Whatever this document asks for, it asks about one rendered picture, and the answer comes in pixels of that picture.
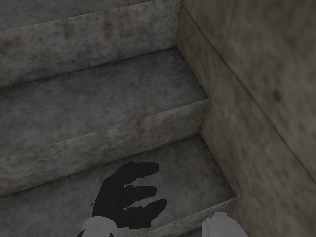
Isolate right robot shin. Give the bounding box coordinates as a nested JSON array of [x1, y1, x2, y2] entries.
[[211, 211, 228, 220]]

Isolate robot left forearm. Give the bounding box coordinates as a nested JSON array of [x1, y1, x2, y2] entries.
[[76, 216, 118, 237]]

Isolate left robot hand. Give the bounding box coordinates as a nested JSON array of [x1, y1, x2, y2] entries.
[[91, 161, 168, 230]]

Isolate right robot thigh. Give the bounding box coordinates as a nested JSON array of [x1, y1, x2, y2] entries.
[[201, 216, 248, 237]]

